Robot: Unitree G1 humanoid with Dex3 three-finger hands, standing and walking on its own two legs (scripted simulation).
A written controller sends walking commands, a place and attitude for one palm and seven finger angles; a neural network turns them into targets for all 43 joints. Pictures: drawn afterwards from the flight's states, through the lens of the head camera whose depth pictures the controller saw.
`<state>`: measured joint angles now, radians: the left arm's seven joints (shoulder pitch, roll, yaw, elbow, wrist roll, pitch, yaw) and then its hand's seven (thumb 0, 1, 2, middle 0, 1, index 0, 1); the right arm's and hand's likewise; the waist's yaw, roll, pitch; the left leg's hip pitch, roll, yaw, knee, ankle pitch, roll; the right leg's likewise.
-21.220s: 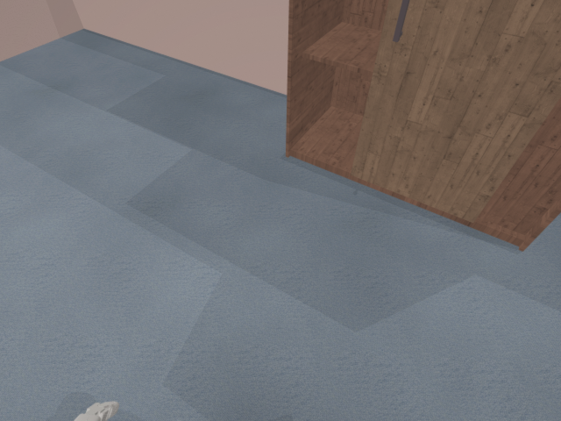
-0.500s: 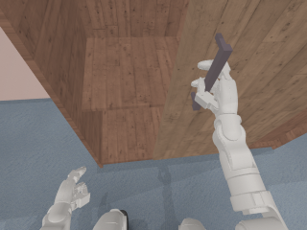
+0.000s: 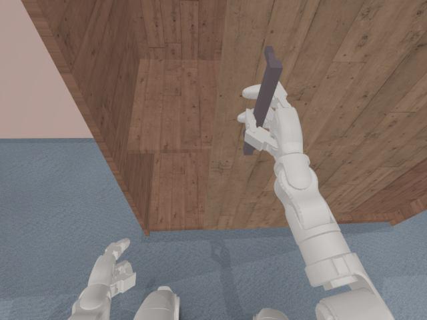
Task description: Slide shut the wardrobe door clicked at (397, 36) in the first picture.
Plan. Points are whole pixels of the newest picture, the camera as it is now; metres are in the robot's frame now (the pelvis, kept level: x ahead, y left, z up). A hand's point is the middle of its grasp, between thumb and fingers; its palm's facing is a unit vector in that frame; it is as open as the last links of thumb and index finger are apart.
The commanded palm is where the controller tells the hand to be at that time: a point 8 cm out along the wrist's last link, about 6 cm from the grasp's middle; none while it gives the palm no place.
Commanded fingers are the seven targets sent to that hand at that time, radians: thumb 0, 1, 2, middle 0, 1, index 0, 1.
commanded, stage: step sideways, sliding the door along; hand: right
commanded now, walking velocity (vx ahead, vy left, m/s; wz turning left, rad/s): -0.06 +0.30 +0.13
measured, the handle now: (257, 108) +0.46 -0.06 +0.12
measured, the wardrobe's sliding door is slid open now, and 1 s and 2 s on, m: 0.24 0.23 0.08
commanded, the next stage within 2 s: none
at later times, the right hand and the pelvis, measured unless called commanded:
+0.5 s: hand (243, 132) +0.40 -0.03 +0.12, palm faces -0.11 +0.99 -0.11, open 5.9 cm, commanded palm +0.38 -0.04 +0.13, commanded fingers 0.00 -0.90 -0.90 0.45 1.40 0.45 1.40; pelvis -0.01 +0.02 +0.00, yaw +1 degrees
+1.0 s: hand (236, 131) +0.40 -0.02 +0.12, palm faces -0.02 +0.99 -0.12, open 6.0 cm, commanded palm +0.37 -0.01 +0.13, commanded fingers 0.00 -0.90 -0.90 0.45 1.40 0.45 1.40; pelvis -0.02 +0.07 +0.01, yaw +2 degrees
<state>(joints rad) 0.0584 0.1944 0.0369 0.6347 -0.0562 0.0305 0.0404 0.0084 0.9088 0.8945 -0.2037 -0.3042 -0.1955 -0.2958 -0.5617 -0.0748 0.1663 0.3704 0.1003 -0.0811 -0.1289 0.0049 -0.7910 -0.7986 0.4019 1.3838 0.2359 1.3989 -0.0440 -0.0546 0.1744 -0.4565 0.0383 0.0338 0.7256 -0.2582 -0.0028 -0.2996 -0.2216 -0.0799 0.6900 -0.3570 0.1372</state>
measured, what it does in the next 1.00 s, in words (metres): steps on the spot: right foot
